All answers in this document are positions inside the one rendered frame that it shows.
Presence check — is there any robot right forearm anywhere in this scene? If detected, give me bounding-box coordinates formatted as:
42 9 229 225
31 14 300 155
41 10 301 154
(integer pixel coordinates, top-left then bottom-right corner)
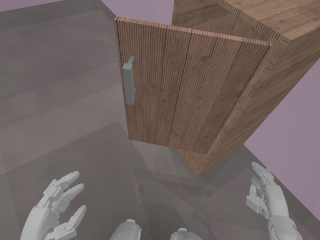
267 215 303 240

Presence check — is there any right robot hand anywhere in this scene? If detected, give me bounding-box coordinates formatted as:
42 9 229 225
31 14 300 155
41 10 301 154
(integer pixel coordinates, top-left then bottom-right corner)
246 161 289 220

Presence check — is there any robot thigh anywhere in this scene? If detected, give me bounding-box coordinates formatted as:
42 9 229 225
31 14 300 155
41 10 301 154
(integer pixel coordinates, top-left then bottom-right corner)
170 230 202 240
109 221 142 240

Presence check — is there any left robot hand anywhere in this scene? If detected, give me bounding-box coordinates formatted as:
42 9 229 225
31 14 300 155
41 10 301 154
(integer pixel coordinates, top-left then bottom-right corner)
20 171 87 240

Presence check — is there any robot left thigh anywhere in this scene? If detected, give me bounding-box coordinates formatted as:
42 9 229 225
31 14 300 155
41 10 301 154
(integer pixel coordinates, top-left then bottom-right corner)
109 221 142 240

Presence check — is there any cupboard door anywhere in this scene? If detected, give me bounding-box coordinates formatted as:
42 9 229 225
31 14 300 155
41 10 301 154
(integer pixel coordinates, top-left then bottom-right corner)
114 16 273 155

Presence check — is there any robot right thigh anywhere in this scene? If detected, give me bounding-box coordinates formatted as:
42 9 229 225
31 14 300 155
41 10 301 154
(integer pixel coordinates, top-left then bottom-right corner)
170 230 202 240

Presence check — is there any handle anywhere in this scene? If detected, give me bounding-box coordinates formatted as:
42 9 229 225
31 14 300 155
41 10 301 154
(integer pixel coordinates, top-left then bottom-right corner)
122 55 136 105

